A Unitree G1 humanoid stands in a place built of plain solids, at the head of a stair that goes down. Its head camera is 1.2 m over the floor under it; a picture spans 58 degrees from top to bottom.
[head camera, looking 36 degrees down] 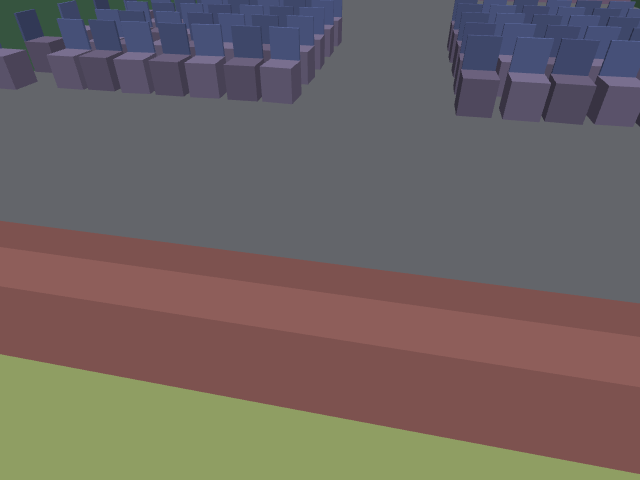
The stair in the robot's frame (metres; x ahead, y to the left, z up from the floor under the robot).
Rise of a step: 0.17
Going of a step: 0.45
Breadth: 7.41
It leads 12 degrees to the right of straight ahead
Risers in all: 4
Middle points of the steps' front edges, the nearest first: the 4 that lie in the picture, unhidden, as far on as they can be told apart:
0.73 -0.10 0.00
1.17 -0.19 -0.17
1.61 -0.28 -0.35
2.05 -0.37 -0.52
